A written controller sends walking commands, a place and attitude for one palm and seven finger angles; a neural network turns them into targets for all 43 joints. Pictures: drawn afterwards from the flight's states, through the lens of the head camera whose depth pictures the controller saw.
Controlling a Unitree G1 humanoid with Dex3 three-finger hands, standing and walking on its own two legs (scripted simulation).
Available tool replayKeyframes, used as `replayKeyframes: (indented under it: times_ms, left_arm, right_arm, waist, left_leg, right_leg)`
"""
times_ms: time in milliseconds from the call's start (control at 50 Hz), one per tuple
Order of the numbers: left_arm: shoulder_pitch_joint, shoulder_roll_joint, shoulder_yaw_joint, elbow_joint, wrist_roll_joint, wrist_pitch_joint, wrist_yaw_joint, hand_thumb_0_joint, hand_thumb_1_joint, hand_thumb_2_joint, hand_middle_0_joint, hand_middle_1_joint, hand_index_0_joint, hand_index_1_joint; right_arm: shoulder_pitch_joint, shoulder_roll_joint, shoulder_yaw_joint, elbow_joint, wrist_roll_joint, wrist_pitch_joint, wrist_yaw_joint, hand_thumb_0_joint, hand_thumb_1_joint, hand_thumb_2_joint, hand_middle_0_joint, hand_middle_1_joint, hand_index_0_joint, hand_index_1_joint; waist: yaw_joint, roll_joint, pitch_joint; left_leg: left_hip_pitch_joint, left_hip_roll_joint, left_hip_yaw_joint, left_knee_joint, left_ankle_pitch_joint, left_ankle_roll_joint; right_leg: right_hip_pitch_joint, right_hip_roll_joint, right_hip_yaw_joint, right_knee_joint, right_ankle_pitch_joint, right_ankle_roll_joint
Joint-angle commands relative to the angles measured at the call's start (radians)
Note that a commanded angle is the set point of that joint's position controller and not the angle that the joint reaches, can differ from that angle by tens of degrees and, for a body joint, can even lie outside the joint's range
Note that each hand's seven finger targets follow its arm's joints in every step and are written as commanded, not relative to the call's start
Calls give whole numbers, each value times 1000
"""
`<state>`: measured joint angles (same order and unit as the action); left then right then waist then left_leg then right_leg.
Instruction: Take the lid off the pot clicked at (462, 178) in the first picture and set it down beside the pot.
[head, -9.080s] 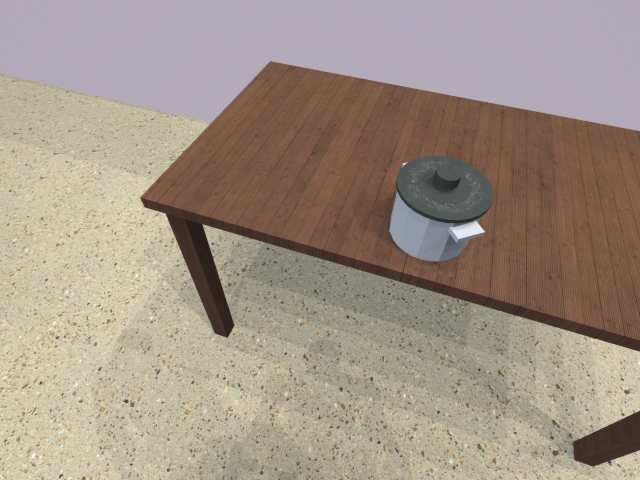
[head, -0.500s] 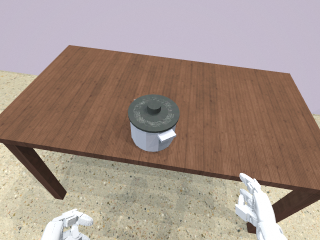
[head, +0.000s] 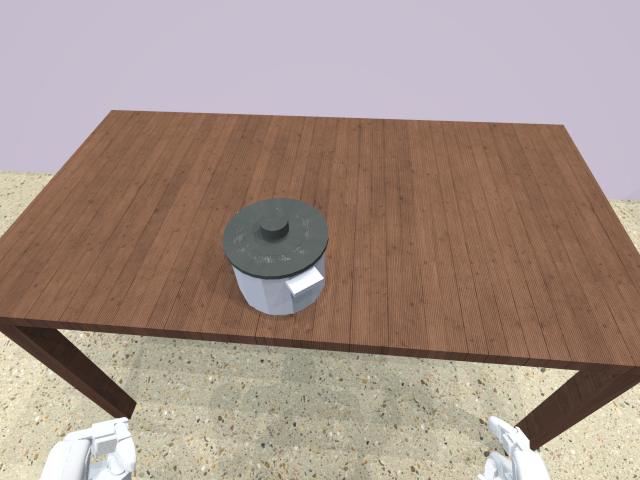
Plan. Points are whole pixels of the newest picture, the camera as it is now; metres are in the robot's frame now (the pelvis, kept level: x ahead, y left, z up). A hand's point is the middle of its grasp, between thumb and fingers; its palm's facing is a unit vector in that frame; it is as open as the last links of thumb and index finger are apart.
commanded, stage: raise the hand higher, near the body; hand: left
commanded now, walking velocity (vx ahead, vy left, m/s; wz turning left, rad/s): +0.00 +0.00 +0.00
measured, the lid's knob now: (274, 224) +0.47 +0.11 +0.04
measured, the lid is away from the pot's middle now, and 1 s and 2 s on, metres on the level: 0.00 0.00 0.00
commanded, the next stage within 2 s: reach forward and open the fingers in 0.48 s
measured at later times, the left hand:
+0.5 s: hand (92, 406) +0.17 +0.24 +0.09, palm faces +0.29 -0.87 -0.40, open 3.1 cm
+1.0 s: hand (63, 393) +0.18 +0.28 +0.08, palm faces -0.25 -0.08 -0.96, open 3.5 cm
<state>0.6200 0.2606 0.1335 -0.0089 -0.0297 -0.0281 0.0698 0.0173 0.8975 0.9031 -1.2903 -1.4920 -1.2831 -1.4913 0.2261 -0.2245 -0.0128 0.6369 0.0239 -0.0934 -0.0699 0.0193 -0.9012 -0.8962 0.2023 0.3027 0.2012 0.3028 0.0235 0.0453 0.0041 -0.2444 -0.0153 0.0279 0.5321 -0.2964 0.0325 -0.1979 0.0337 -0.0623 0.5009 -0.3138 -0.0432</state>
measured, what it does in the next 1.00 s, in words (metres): stands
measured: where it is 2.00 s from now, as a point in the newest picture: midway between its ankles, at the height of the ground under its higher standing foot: outside the picture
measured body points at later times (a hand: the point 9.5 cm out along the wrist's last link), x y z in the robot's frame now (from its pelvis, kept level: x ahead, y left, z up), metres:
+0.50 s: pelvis +0.01 +0.01 +0.01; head +0.01 -0.01 +0.46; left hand +0.15 +0.29 +0.11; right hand +0.22 -0.19 -0.07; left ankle -0.01 +0.10 -0.73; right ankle -0.03 -0.09 -0.73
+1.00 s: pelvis -0.01 +0.02 +0.00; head -0.01 -0.03 +0.45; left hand +0.19 +0.28 +0.14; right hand +0.19 -0.21 -0.10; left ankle -0.01 +0.10 -0.73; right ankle -0.03 -0.09 -0.73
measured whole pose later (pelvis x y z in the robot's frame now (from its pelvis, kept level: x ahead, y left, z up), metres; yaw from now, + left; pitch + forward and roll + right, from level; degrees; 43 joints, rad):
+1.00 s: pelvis -0.01 +0.02 +0.00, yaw +0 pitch +0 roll -1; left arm 0.39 0.63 0.05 -0.27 0.76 0.07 -0.15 0.01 0.52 1.04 -1.15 -1.06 -1.14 -1.06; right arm 0.12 -0.30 0.01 0.55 0.04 0.13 0.00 0.02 -0.90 -0.90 0.20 0.30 0.20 0.30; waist 0.06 0.15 -0.02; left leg -0.23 -0.04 0.04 0.47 -0.24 0.06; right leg -0.19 0.01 -0.05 0.45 -0.26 -0.01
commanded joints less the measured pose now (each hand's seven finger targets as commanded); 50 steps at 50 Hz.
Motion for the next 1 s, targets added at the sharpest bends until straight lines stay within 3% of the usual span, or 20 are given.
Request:
replayKeyframes:
  times_ms: [0, 80, 200, 280, 380, 400, 560, 580, 600, 620, 660, 700, 720, 800, 860, 900, 920, 940, 960, 980]
  left_arm:
    - [66, 187, 145, -267, -2, -76, 31, 0, 900, 900, -1300, -1500, -1300, -1500]
    - [60, 122, 80, -281, -1, -82, 17, 0, 900, 900, -1300, -1500, -1300, -1500]
    - [18, 210, 165, -429, -3, -96, 30, 0, 900, 900, -1300, -1500, -1300, -1500]
    - [21, 142, 113, -416, 0, -91, 18, 0, 900, 900, -1300, -1500, -1300, -1500]
    - [-33, 181, 139, -523, -1, -103, 20, 0, 900, 900, -1300, -1500, -1300, -1500]
    - [-37, 207, 168, -536, -6, -104, 24, 0, 900, 900, -1300, -1500, -1300, -1500]
    - [-81, 190, 162, -601, -10, -120, 26, 0, 900, 900, -1300, -1500, -1300, -1500]
    - [-169, 390, 86, -646, 434, -49, 51, 0, 886, 879, -1274, -1492, -1274, -1492]
    - [-190, 320, 87, -697, 438, 2, 71, 0, 864, 874, -1249, -1482, -1249, -1482]
    - [-216, 312, 75, -721, 454, 19, 78, 0, 841, 872, -1226, -1468, -1226, -1468]
    - [-50, 373, 107, -564, 638, 78, 77, 0, 785, 887, -1187, -1425, -1187, -1425]
    - [-32, 441, 139, -560, 727, 123, 54, 0, 722, 920, -1164, -1354, -1164, -1354]
    - [-105, 460, 116, -601, 776, 129, 40, 0, 688, 941, -1160, -1303, -1160, -1303]
    - [-222, 509, 72, -568, 845, 139, -25, 0, 555, 1028, -1157, -1074, -1157, -1074]
    - [-237, 527, 50, -464, 810, 119, -108, 0, 459, 1084, -1125, -968, -1125, -968]
    - [-300, 607, 110, -425, 801, 107, -166, 0, 397, 1116, -1102, -897, -1102, -897]
    - [-344, 577, 64, -430, 786, 94, -193, 0, 367, 1131, -1091, -861, -1091, -861]
    - [-402, 634, 101, -436, 791, 76, -212, 0, 338, 1143, -1079, -826, -1079, -826]
    - [-431, 584, 55, -449, 776, 62, -225, 0, 309, 1155, -1068, -790, -1068, -790]
    - [-483, 628, 87, -456, 784, 43, -234, 0, 280, 1164, -1055, -755, -1055, -755]
  right_arm:
    - [-154, -77, -32, -172, 1, -75, -11, 0, -900, -900, 200, 300, 200, 300]
    - [-158, -82, -32, -178, 3, -75, -7, 0, -900, -900, 200, 300, 200, 300]
    - [-155, -79, -28, -187, -4, -73, -5, 0, -900, -900, 200, 300, 200, 300]
    - [-156, -74, -19, -192, -7, -64, 5, 0, -900, -900, 200, 300, 200, 300]
    - [-155, -79, -11, -209, -11, -62, 15, 0, -900, -900, 200, 300, 200, 300]
    - [-160, -81, -10, -206, -10, -60, 16, 0, -900, -900, 200, 300, 200, 300]
    - [-160, -83, -1, -213, -10, -60, 22, 0, -900, -900, 200, 300, 200, 300]
    - [-176, -155, 14, -218, -29, -3, 31, 0, -900, -900, 200, 300, 200, 300]
    - [-206, -118, 10, -260, -15, 26, 40, 0, -900, -900, 200, 300, 200, 300]
    - [-193, -119, 10, -265, -23, 37, 44, 0, -900, -900, 200, 300, 200, 300]
    - [-191, -131, -6, -245, -21, 89, 58, 0, -900, -900, 200, 300, 200, 300]
    - [-249, -142, 0, -267, -7, 149, 69, 0, -900, -900, 200, 300, 200, 300]
    - [-259, -146, 5, -284, -8, 169, 76, 0, -900, -900, 200, 300, 200, 300]
    - [-299, -144, 3, -289, 16, 174, 77, 0, -900, -900, 200, 300, 200, 300]
    - [-260, -148, -3, -263, 24, 167, 69, 0, -900, -900, 200, 300, 200, 300]
    - [-285, -155, 0, -256, 28, 162, 63, 0, -900, -900, 200, 300, 200, 300]
    - [-263, -151, -3, -259, 26, 163, 60, 0, -900, -900, 200, 300, 200, 300]
    - [-254, -159, -2, -247, 23, 163, 58, 0, -900, -900, 200, 300, 200, 300]
    - [-257, -149, -4, -256, 24, 160, 54, 0, -900, -900, 200, 300, 200, 300]
    - [-251, -153, 0, -246, 19, 159, 53, 0, -900, -900, 200, 300, 200, 300]
  waist:
    - [37, -26, -91]
    - [23, -35, -44]
    - [36, -14, -84]
    - [29, -7, -48]
    - [33, 16, -64]
    - [36, -14, -55]
    - [35, 10, -63]
    - [38, 73, -40]
    - [33, 111, -30]
    - [34, 96, -66]
    - [80, 50, -98]
    - [91, 19, -153]
    - [82, 3, -193]
    - [57, 44, -222]
    - [38, -10, -169]
    - [39, -46, -142]
    - [24, -61, -133]
    - [28, -34, -136]
    - [18, -15, -120]
    - [27, -2, -137]
  left_leg:
    - [112, 20, -29, -57, 286, 10]
    - [131, 25, -23, -73, 286, 12]
    - [180, 29, -32, -90, 353, 9]
    - [181, 35, -32, -105, 381, 7]
    - [200, 43, -47, -120, 388, 1]
    - [191, 44, -53, -117, 385, -1]
    - [199, 53, -57, -133, 353, -5]
    - [86, 34, -46, -112, 374, 1]
    - [69, 43, -43, -114, 385, -17]
    - [67, 40, -43, -111, 396, -17]
    - [52, 44, -47, -113, 366, -21]
    - [38, 38, -38, -107, 357, -20]
    - [32, 35, -36, -108, 349, -15]
    - [81, 39, -67, -107, 305, 5]
    - [73, 24, -67, -115, 305, 18]
    - [69, 15, -66, -113, 296, 27]
    - [63, 11, -59, -115, 293, 31]
    - [77, 11, -60, -122, 298, 32]
    - [88, 10, -65, -127, 296, 34]
    - [102, 10, -72, -132, 304, 33]
  right_leg:
    - [8, -70, 48, -117, 295, 30]
    - [-15, -67, 38, -129, 292, 35]
    - [32, -64, 37, -137, 345, 30]
    - [26, -62, 24, -136, 349, 32]
    - [42, -59, 20, -139, 321, 29]
    - [45, -53, 23, -141, 323, 27]
    - [46, -55, 20, -144, 271, 27]
    - [-60, -26, 67, -95, 271, 14]
    - [-50, -33, 32, -87, 255, 1]
    - [-44, -32, 20, -76, 242, -2]
    - [-26, -14, 56, -66, 208, -14]
    - [32, -7, 96, -56, 257, -22]
    - [40, -15, 94, -49, 250, -16]
    - [28, -24, 106, -76, 215, 1]
    - [29, -39, 78, -103, 241, 22]
    - [26, -36, 94, -118, 271, 24]
    - [37, -46, 73, -117, 270, 32]
    - [22, -49, 73, -129, 271, 35]
    - [21, -49, 61, -136, 263, 35]
    - [7, -48, 62, -146, 254, 35]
